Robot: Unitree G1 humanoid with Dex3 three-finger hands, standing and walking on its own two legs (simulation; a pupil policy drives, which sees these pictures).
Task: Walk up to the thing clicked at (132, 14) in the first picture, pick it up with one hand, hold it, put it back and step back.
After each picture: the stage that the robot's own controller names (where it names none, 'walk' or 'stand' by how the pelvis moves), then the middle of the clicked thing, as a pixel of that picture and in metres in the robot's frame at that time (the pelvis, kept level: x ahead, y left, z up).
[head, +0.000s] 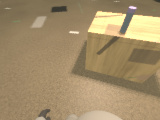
stand; (127, 20) +1.01 -0.34 +0.12
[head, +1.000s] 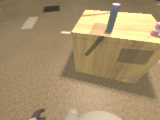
rise first; (112, 18) +0.93 -0.12 +0.16
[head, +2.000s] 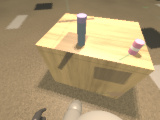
walk; (81, 31) +0.64 +0.16 +0.13
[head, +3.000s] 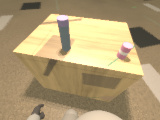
stand; (64, 35) +0.55 +0.22 +0.15
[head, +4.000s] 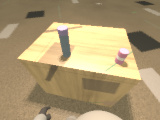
stand; (65, 43) +0.54 +0.23 +0.12
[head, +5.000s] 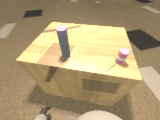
stand; (64, 43) +0.52 +0.23 +0.12
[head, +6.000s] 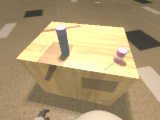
stand; (63, 42) +0.54 +0.24 +0.12
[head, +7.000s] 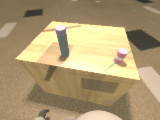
stand; (63, 43) +0.53 +0.24 +0.12
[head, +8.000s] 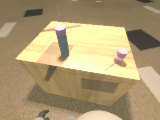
stand; (63, 43) +0.53 +0.24 +0.12
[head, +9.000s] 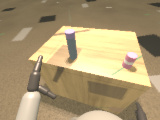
rise first; (71, 45) +0.53 +0.21 +0.12
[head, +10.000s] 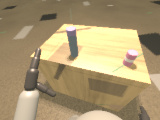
go down; (73, 43) +0.55 +0.21 +0.12
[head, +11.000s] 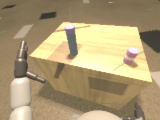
go down; (72, 41) +0.56 +0.20 +0.13
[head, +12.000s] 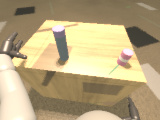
go down; (62, 45) +0.49 +0.20 +0.14
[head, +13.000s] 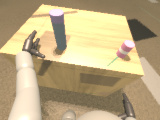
close in; (59, 33) +0.54 +0.20 +0.15
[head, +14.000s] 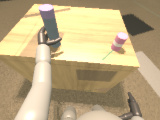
close; (52, 29) +0.55 +0.22 +0.17
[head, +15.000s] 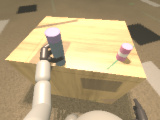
lift; (57, 50) +0.41 +0.21 +0.17
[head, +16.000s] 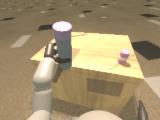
lift; (64, 50) +0.30 +0.16 +0.29
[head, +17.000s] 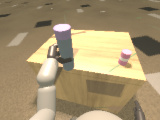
hold; (66, 50) +0.33 +0.15 +0.26
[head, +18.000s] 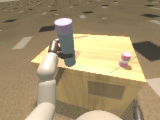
hold; (67, 46) +0.32 +0.15 +0.30
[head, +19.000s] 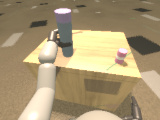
crouch; (66, 36) +0.40 +0.15 +0.30
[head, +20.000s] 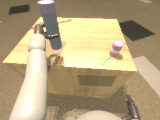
lower; (52, 28) +0.50 +0.20 +0.25
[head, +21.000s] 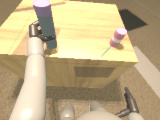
lower; (48, 28) +0.53 +0.21 +0.18
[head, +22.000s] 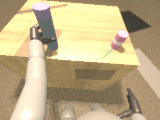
lower; (48, 31) +0.52 +0.21 +0.18
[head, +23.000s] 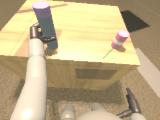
lower; (48, 30) +0.52 +0.21 +0.18
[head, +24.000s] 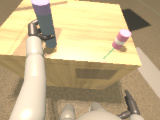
lower; (47, 27) +0.53 +0.22 +0.18
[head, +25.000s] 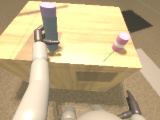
open; (51, 30) +0.52 +0.20 +0.18
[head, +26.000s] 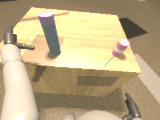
sink last; (51, 36) +0.50 +0.21 +0.17
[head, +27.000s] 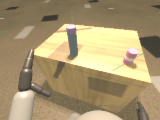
sink last; (72, 42) +0.55 +0.22 +0.15
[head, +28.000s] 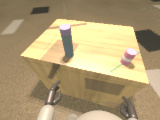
stand; (67, 43) +0.51 +0.21 +0.13
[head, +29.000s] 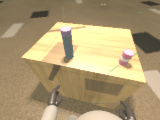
stand; (68, 44) +0.52 +0.21 +0.13
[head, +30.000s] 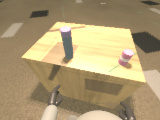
stand; (67, 44) +0.51 +0.21 +0.12
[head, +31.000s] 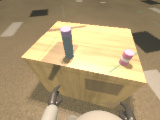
stand; (68, 44) +0.51 +0.21 +0.12
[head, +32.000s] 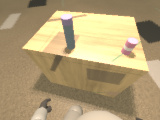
walk; (69, 34) +0.57 +0.20 +0.14
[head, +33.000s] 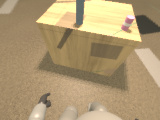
walk; (80, 9) +0.84 +0.17 +0.15
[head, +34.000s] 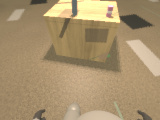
stand; (74, 3) +1.19 +0.29 +0.15
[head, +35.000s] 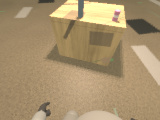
stand; (80, 6) +1.17 +0.20 +0.14
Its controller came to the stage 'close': yes
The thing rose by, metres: 0.22
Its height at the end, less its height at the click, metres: +0.00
